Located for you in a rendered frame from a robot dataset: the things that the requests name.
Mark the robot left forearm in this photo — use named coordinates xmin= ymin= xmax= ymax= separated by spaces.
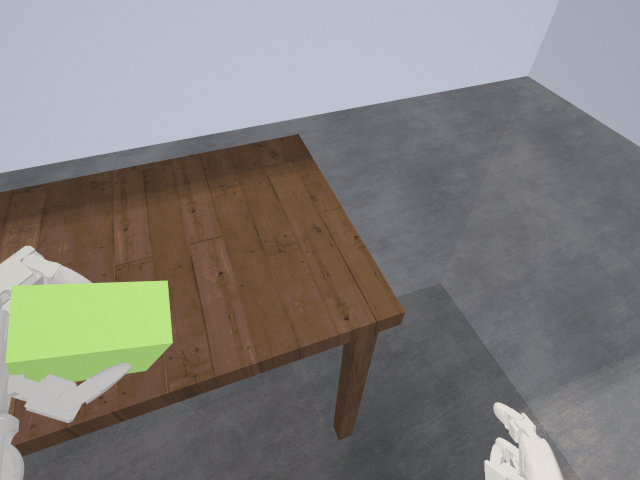
xmin=0 ymin=413 xmax=24 ymax=480

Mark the robot right hand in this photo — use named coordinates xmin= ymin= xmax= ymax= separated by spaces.
xmin=484 ymin=402 xmax=563 ymax=480

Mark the table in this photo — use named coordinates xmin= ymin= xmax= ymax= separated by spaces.
xmin=0 ymin=134 xmax=405 ymax=457

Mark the robot left hand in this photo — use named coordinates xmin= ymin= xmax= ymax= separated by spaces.
xmin=0 ymin=246 xmax=132 ymax=423

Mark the sponge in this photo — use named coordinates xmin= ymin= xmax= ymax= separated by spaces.
xmin=5 ymin=281 xmax=173 ymax=383

